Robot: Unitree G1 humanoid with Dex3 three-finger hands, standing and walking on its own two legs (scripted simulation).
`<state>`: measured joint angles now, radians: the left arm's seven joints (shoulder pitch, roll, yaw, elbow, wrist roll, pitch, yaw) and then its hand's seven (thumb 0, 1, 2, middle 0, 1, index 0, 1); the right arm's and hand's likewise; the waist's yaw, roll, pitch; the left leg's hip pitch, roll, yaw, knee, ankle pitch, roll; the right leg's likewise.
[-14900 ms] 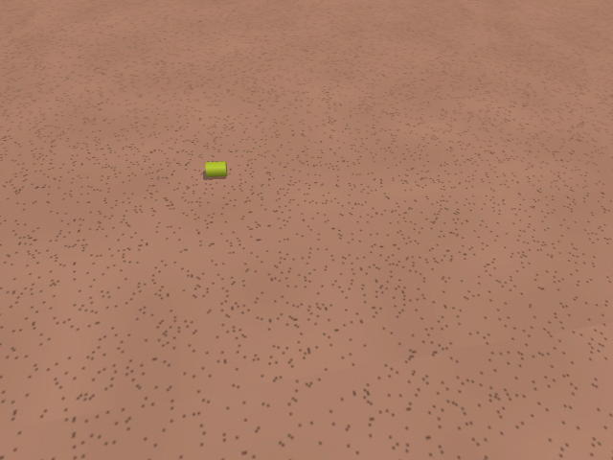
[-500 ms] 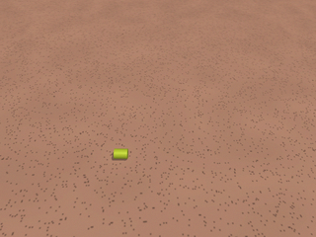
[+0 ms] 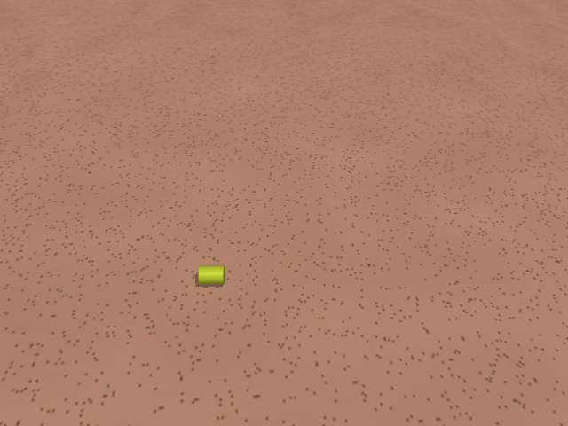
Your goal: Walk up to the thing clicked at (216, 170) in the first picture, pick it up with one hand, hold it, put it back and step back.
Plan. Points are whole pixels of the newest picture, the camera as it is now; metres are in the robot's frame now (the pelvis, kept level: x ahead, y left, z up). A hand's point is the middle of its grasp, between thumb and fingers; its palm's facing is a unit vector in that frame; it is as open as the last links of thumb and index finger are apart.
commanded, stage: stand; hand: left
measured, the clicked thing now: (212, 274) +0.79 +0.24 -0.75
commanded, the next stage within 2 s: walk up in 0.36 s
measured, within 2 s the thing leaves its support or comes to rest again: neither
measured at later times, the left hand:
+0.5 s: hand out of the picture +0.09 +0.27 -0.15, palm faces +0.03 -0.94 -0.34, open 7.4 cm
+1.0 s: hand (64, 383) +0.23 +0.35 -0.16, palm faces -0.09 -0.94 -0.33, open 7.4 cm
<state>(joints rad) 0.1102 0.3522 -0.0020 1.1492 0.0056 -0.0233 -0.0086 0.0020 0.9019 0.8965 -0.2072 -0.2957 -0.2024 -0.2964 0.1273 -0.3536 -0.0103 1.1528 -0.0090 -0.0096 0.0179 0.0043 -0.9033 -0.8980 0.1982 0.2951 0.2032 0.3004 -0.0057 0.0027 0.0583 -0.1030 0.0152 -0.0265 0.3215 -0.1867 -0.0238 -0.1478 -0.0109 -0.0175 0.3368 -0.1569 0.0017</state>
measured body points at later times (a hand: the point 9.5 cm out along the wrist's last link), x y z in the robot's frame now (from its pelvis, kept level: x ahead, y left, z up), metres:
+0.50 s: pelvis +0.03 +0.01 -0.01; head +0.02 +0.01 +0.44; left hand +0.09 +0.32 -0.13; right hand +0.09 -0.31 -0.13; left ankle +0.00 +0.13 -0.73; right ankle +0.02 -0.12 -0.75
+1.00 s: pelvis +0.17 +0.07 -0.01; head +0.19 +0.09 +0.44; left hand +0.24 +0.39 -0.14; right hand +0.17 -0.25 -0.11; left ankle +0.13 +0.16 -0.75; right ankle +0.28 -0.11 -0.70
